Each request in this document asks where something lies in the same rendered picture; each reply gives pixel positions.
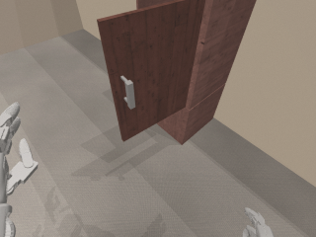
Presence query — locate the cupboard door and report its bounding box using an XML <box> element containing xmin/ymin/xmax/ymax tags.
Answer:
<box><xmin>97</xmin><ymin>0</ymin><xmax>205</xmax><ymax>142</ymax></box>

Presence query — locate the robot right hand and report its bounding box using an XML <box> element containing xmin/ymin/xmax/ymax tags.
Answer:
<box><xmin>242</xmin><ymin>207</ymin><xmax>275</xmax><ymax>237</ymax></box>

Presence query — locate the robot left forearm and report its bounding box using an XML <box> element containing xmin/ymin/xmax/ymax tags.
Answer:
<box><xmin>0</xmin><ymin>203</ymin><xmax>16</xmax><ymax>237</ymax></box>

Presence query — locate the robot left hand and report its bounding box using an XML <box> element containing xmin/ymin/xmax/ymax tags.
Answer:
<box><xmin>0</xmin><ymin>102</ymin><xmax>39</xmax><ymax>204</ymax></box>

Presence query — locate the handle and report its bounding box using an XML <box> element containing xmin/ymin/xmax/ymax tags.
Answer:
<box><xmin>120</xmin><ymin>75</ymin><xmax>135</xmax><ymax>110</ymax></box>

